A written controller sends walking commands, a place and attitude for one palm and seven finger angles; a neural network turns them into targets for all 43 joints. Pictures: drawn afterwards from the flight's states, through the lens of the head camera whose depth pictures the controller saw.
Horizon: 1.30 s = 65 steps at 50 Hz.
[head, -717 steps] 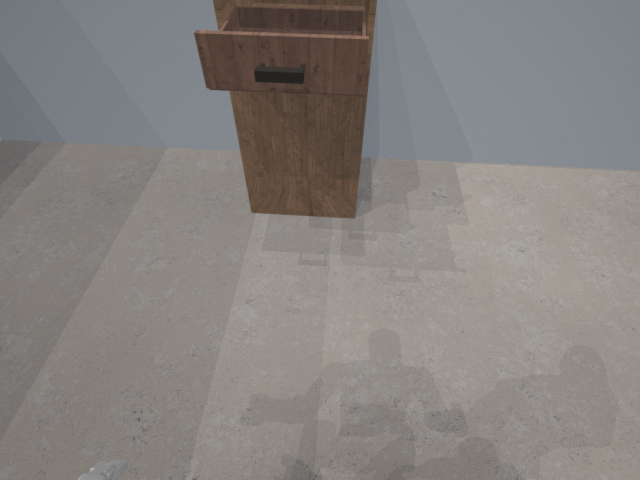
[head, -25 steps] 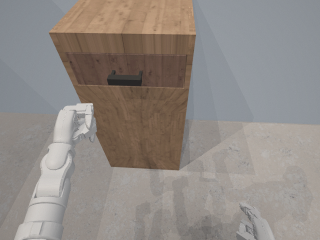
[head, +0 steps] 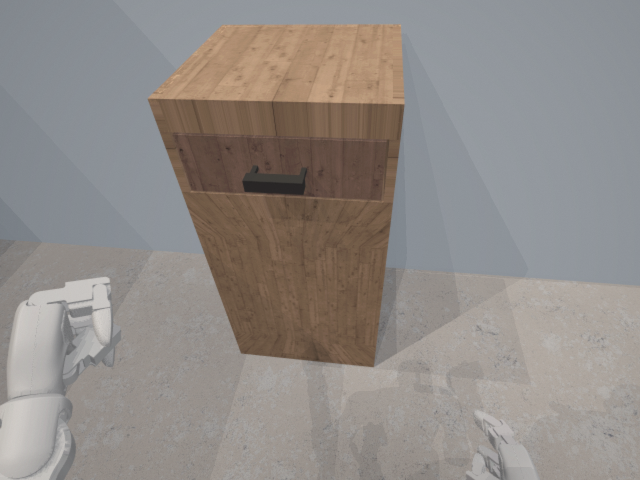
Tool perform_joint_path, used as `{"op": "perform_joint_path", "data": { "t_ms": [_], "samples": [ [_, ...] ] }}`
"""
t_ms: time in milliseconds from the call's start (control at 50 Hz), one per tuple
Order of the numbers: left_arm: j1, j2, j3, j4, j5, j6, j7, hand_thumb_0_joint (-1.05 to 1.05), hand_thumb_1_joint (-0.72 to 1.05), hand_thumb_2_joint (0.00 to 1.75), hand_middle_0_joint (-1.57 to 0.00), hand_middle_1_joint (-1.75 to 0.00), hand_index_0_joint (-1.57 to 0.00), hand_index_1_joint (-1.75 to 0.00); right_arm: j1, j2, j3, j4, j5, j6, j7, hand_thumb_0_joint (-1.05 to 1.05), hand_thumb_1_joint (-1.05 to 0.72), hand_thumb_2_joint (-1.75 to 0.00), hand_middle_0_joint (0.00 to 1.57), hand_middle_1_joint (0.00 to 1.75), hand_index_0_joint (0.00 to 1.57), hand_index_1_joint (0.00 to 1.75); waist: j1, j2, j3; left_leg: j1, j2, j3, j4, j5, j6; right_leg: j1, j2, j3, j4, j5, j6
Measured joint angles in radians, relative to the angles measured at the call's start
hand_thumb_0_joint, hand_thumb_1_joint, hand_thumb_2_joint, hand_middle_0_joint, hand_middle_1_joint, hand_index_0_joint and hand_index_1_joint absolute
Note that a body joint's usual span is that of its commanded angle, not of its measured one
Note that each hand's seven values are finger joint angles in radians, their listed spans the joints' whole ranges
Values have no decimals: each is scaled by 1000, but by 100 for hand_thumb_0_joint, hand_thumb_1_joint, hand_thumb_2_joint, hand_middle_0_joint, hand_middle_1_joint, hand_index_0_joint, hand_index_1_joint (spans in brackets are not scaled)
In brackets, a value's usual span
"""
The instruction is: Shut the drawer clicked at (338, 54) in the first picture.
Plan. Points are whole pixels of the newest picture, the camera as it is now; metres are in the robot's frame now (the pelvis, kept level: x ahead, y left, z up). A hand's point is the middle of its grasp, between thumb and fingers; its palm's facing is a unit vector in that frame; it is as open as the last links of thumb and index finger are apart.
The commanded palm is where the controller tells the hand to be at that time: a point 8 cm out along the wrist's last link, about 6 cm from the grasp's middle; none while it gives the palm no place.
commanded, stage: draw the hand back to the body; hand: left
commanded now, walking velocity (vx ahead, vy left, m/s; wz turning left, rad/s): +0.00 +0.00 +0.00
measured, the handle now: (276, 177) +0.65 +0.17 +0.03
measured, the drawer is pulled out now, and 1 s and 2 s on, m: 0.00 0.00 0.00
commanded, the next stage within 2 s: step back with the hand held close in 0.26 s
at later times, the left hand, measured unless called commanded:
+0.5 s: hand (84, 351) +0.18 +0.24 +0.17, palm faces +0.43 -0.79 -0.43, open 3.2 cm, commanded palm +0.12 +0.28 +0.17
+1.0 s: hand (47, 415) +0.12 +0.24 +0.16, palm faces +0.39 -0.78 -0.48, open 3.2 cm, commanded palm +0.06 +0.29 +0.17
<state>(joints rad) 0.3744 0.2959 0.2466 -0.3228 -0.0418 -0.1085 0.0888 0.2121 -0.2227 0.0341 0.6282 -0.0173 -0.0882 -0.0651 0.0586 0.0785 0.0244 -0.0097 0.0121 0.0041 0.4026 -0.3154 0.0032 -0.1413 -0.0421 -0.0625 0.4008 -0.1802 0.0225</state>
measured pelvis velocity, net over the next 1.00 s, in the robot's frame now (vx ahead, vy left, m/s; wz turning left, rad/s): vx -0.07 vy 0.01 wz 0.00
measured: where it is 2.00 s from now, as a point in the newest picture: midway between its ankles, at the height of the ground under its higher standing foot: outside the picture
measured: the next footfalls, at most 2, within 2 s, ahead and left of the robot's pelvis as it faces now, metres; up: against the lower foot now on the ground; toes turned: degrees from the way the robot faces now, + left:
right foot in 1.62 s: -0.09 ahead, -0.12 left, +0.00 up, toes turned +6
left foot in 1.84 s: -0.10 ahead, +0.10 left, +0.00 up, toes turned +2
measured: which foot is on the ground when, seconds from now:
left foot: down 0.00-1.00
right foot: down 0.00-1.00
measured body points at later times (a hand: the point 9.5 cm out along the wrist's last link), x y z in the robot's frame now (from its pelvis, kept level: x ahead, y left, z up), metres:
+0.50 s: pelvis -0.01 +0.00 +0.00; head -0.02 -0.02 +0.45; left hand +0.15 +0.28 +0.19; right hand +0.17 -0.22 -0.08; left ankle -0.06 +0.12 -0.74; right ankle +0.03 -0.14 -0.74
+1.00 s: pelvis -0.07 +0.01 -0.02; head -0.06 +0.00 +0.43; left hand +0.10 +0.28 +0.19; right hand +0.10 -0.23 -0.09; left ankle -0.06 +0.12 -0.74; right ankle +0.03 -0.14 -0.74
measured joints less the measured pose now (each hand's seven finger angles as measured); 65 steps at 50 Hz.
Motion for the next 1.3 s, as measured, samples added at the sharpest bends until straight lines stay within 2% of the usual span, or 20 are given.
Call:
{"op": "perform_joint_path", "data": {
  "t_ms": [140,300,400,520,600,740,840,1080,1200,1300],
  "samples": [
    [148,20,53,-123,8,-15,18,1,89,90,-140,-160,-140,-160,17,-8,-16,2,1,-45,-12,2,-91,-90,21,30,20,30,15,6,-4,5,7,-2,15,-9,-5,9,6,-3,8,-5,-4],
    [107,-6,43,-93,17,-18,31,1,89,90,-140,-160,-141,-160,-2,-8,-16,18,0,-73,-28,2,-91,-90,21,30,20,30,26,5,14,3,5,-9,20,-2,-5,9,3,-8,14,-2,-7],
    [103,-4,35,-94,20,-17,29,1,89,90,-140,-160,-141,-160,-2,4,-10,17,-4,-84,-26,2,-91,-90,21,30,20,30,16,0,14,11,7,-3,12,1,-8,11,6,-3,12,1,-9],
    [141,22,100,-125,27,-84,22,1,89,90,-140,-160,-141,-160,-14,0,-15,-32,-4,-17,-6,2,-90,-90,21,30,20,30,-39,-8,-8,-96,7,-13,71,-10,-3,-67,5,-12,17,15,-6],
    [185,40,102,-156,26,-99,23,1,89,90,-140,-160,-140,-160,-17,-12,-36,-47,-1,19,-8,2,-90,-90,21,30,20,30,-54,-24,-1,-138,-14,-1,75,2,8,-119,-15,3,38,23,6],
    [227,82,123,-194,27,-102,29,1,89,90,-140,-160,-140,-160,-9,-8,-55,-68,8,54,-19,2,-91,-90,21,30,20,30,-56,-58,11,-182,-43,19,97,16,21,-184,-43,28,93,24,19],
    [216,79,132,-200,34,-108,40,1,89,90,-140,-160,-140,-160,-9,5,-46,-78,13,51,-22,2,-91,-90,21,30,20,30,-54,-69,7,-222,-45,24,138,15,23,-220,-45,35,122,31,18],
    [203,63,133,-221,55,-153,61,1,88,90,-140,-160,-141,-160,10,6,-38,-82,14,22,-22,2,-90,-90,21,30,20,30,-57,-70,-5,-315,-26,12,218,21,22,-274,-26,24,124,73,7],
    [195,80,151,-212,66,-167,68,1,88,90,-140,-160,-141,-160,35,6,-43,-79,17,4,-26,2,-90,-90,21,30,20,30,-73,-83,3,-333,-37,-4,233,30,21,-290,-5,62,151,69,11],
    [192,79,170,-220,76,-182,64,1,88,90,-140,-160,-141,-160,38,6,-48,-71,15,-9,-20,2,-90,-90,21,30,20,30,-63,-86,13,-351,-37,-7,275,13,18,-314,0,69,207,46,2]
  ]
}}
